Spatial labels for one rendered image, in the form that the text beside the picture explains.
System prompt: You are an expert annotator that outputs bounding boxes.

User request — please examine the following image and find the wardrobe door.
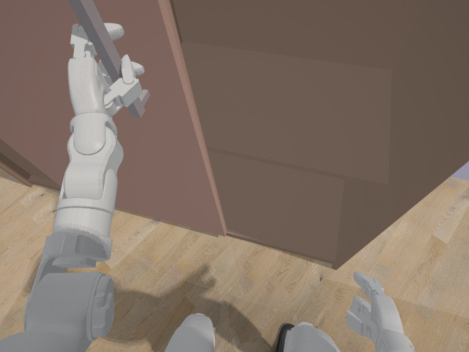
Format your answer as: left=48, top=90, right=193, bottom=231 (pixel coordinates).
left=0, top=139, right=52, bottom=180
left=0, top=0, right=227, bottom=236

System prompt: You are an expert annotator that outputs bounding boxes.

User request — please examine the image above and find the left robot forearm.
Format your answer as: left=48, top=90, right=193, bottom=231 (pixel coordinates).
left=23, top=112, right=124, bottom=332

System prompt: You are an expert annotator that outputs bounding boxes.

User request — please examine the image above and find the handle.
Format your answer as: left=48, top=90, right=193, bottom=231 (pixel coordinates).
left=68, top=0, right=150, bottom=118

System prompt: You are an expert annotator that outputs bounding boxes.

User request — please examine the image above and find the robot left hand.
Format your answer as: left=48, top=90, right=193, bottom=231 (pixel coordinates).
left=67, top=23, right=144, bottom=120

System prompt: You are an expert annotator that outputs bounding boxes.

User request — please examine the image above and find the right robot forearm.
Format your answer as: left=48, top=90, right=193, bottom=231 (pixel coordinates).
left=375, top=331, right=416, bottom=352

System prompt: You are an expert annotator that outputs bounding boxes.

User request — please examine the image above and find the left robot thigh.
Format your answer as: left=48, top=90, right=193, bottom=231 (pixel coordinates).
left=165, top=314, right=215, bottom=352

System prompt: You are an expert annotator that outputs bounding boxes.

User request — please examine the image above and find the robot thigh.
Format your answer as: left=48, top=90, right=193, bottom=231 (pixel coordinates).
left=284, top=325, right=340, bottom=352
left=165, top=314, right=215, bottom=352

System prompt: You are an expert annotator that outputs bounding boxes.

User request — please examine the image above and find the right robot thigh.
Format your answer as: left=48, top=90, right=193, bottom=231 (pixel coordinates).
left=284, top=325, right=340, bottom=352

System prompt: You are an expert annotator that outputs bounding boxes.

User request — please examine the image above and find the left robot upper arm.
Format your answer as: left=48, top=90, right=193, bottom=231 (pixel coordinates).
left=0, top=272, right=114, bottom=352

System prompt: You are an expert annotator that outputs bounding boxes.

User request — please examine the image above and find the robot right hand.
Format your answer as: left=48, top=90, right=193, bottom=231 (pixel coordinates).
left=347, top=271, right=404, bottom=345

